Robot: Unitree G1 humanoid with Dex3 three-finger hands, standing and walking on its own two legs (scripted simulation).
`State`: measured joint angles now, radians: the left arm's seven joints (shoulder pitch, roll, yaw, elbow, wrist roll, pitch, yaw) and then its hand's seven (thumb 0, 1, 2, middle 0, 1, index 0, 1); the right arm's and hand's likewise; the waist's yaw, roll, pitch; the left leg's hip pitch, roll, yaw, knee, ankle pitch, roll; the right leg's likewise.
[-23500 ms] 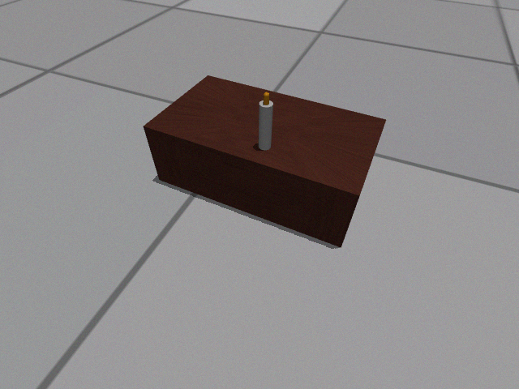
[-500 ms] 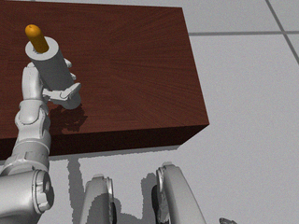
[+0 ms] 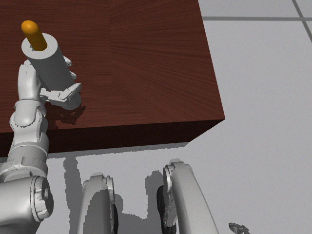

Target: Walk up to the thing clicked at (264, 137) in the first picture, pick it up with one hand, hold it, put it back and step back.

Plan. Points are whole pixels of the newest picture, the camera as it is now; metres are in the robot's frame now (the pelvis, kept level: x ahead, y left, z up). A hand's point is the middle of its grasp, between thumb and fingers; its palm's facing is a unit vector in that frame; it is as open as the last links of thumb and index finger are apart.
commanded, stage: lower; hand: left
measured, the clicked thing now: (55, 73) +0.51 +0.17 +0.01
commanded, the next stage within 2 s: loosen in 0.16 s
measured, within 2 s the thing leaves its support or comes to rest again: neither
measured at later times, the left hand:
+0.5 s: hand (62, 83) +0.51 +0.17 -0.04, palm faces +0.00 -1.00 -0.03, open 8.2 cm
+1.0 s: hand (59, 71) +0.52 +0.17 -0.01, palm faces +0.01 -1.00 -0.02, open 9.5 cm
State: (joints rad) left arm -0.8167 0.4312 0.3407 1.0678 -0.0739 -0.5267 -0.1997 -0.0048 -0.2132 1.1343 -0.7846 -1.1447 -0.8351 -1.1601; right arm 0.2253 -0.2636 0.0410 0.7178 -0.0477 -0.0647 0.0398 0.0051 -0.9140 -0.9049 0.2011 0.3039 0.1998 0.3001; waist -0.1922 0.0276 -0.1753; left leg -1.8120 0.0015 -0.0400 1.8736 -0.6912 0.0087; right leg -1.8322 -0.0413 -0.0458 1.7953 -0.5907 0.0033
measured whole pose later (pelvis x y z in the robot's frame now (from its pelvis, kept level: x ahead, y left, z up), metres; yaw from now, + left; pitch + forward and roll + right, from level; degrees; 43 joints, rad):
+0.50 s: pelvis -0.01 +0.00 -0.03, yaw +0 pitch +36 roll -3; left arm -0.88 0.44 0.35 1.08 -0.07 -0.49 -0.18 -0.02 -0.19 1.00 -0.84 -1.04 -0.89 -1.05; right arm 0.23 -0.27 0.05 0.71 -0.04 -0.04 0.03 0.01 -0.91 -0.89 0.20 0.30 0.20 0.30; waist -0.19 0.03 -0.17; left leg -1.90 -0.01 -0.04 1.96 -0.69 0.01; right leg -1.92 -0.05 -0.04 1.89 -0.59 0.00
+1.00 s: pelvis -0.01 +0.00 -0.03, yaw +1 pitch +36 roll -3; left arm -0.94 0.44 0.36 1.10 -0.09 -0.51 -0.19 0.00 -0.13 0.61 -0.82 -0.75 -0.82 -0.75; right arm 0.21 -0.28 0.04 0.68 -0.03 -0.03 0.03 0.00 -0.91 -0.90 0.20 0.30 0.20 0.30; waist -0.17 0.04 -0.18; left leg -1.89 -0.01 -0.04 1.96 -0.70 0.01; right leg -1.91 -0.05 -0.04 1.88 -0.60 0.00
